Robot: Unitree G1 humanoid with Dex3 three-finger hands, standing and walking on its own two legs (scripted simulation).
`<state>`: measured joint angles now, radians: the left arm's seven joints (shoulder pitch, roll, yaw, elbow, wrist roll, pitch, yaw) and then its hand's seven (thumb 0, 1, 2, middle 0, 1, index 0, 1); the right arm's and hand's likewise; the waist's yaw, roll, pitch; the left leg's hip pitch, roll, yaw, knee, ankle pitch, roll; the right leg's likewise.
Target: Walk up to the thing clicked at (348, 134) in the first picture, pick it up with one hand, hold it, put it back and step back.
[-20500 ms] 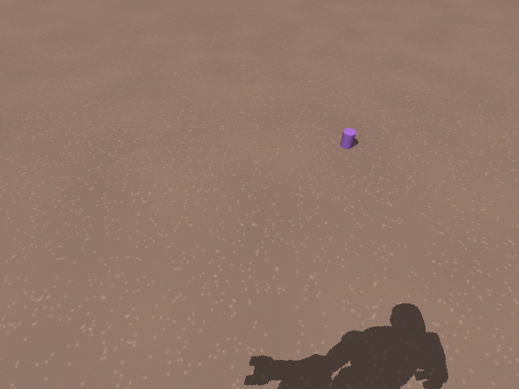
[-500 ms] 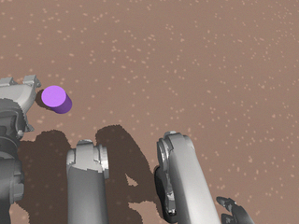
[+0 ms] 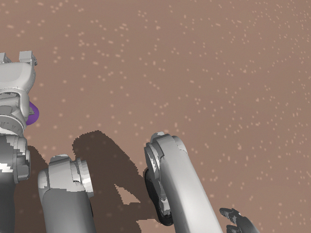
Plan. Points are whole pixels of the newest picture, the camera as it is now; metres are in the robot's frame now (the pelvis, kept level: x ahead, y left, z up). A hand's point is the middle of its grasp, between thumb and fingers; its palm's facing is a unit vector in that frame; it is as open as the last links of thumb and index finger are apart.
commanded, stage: approach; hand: left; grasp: from above
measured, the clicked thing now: (20, 110) +0.48 +0.28 -0.28
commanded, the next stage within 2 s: close in in 0.24 s
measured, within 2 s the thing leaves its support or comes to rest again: neither
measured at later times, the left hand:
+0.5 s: hand out of the picture +0.42 +0.31 -0.17, palm faces -0.49 -0.09 -0.87, open 13.9 cm
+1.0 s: hand (13, 112) +0.46 +0.28 -0.23, palm faces -0.45 -0.08 -0.89, open 13.9 cm
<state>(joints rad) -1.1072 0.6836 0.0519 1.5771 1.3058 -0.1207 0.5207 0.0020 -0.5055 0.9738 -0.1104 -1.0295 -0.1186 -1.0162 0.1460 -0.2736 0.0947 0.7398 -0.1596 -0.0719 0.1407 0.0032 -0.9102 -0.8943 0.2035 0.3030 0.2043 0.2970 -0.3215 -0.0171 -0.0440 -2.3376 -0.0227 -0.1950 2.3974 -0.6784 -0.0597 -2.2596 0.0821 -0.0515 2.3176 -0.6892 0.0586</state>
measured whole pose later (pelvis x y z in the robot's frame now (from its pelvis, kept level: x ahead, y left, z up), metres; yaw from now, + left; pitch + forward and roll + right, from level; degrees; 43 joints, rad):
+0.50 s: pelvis +0.00 +0.00 +0.01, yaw +1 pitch +34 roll -9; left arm -0.89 0.70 -0.01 1.32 1.17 -0.21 0.33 0.00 -0.50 0.95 -0.11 -1.04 -0.13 -1.02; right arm 0.14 -0.28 0.06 0.73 -0.12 -0.03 0.15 0.00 -0.91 -0.89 0.20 0.30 0.21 0.30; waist -0.18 -0.02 -0.03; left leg -2.29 -0.04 -0.19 2.39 -0.69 -0.06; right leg -2.20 0.06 -0.05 2.31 -0.71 0.07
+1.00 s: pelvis +0.00 +0.01 -0.02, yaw -2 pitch +33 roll -10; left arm -1.03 0.81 0.10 1.63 1.27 -0.14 0.55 0.00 -0.48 0.95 -0.09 -1.03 -0.10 -1.01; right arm 0.17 -0.28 0.16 0.74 -0.19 -0.12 0.18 0.00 -0.90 -0.90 0.20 0.30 0.20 0.30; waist -0.34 -0.05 0.05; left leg -2.38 -0.02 -0.21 2.47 -0.68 -0.04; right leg -2.28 0.09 -0.06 2.36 -0.68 0.07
